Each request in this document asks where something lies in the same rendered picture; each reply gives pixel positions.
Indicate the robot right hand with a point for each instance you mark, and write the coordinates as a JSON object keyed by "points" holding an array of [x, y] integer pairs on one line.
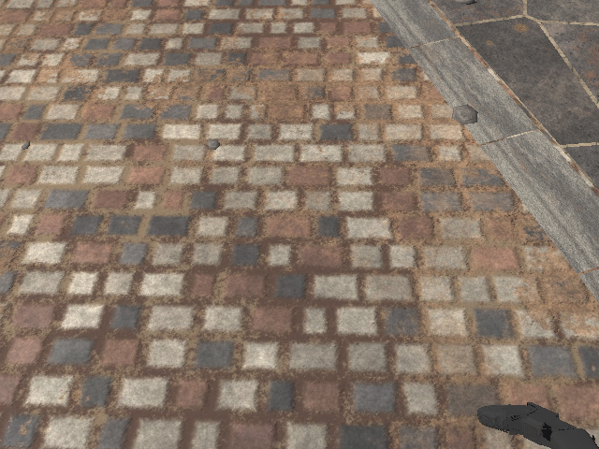
{"points": [[536, 424]]}

